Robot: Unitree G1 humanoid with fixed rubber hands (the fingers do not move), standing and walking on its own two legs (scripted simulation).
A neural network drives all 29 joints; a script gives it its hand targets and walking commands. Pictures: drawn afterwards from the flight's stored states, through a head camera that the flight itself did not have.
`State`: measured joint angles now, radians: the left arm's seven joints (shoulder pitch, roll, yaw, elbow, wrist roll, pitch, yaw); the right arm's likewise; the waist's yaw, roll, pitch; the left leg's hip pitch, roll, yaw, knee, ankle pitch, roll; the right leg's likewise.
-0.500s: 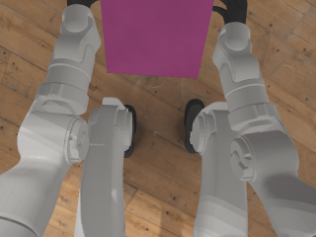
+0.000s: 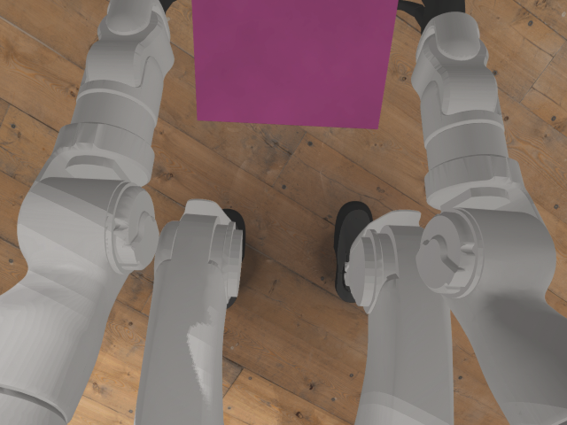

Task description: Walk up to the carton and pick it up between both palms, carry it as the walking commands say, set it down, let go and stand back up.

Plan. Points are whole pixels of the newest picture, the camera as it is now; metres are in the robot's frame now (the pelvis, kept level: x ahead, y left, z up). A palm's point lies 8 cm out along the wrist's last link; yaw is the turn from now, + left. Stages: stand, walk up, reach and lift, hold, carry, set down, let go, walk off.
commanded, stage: set down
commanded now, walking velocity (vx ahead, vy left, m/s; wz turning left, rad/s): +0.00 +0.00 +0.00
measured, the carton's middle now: (288, 37) +0.54 +0.01 -0.27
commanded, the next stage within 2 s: none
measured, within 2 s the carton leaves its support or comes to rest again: rests again in 0.50 s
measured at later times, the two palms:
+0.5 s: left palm out of the picture +0.55 +0.17 -0.18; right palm out of the picture +0.56 -0.13 -0.17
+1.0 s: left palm out of the picture +0.55 +0.17 -0.19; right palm out of the picture +0.56 -0.13 -0.18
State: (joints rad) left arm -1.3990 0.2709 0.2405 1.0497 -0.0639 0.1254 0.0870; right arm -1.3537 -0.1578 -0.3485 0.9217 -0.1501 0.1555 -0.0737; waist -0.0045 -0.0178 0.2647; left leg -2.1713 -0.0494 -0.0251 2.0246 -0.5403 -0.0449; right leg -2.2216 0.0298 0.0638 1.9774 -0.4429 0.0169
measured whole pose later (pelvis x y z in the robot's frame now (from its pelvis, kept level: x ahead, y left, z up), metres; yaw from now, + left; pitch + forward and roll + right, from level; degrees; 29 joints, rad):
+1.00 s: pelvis +0.02 +0.00 -0.01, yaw +1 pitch +47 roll +0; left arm -1.39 0.24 0.26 1.00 -0.04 0.08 0.09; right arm -1.36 -0.14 -0.46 0.90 -0.24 0.10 -0.02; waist 0.00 -0.02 0.18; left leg -2.30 -0.09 -0.04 2.04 -0.55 -0.04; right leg -2.32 0.03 0.07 1.99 -0.49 0.02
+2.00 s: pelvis +0.02 +0.00 -0.01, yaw +2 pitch +46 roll +0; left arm -1.15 0.25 0.13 1.01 -0.10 -0.01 0.13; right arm -1.26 -0.28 -0.30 1.14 0.15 -0.05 -0.12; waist -0.01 -0.01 0.19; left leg -2.30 -0.09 -0.05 2.07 -0.58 -0.05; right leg -2.33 0.03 0.06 2.03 -0.51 0.06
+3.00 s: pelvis +0.01 +0.00 +0.12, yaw +1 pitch +26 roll -2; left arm -1.12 0.36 0.10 0.39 -0.15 0.42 0.14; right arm -1.13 -0.36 -0.23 0.48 0.19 0.37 -0.12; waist -0.01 0.00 0.52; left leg -1.63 -0.07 -0.09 1.72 -0.55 -0.05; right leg -1.64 0.02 0.03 1.66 -0.48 0.05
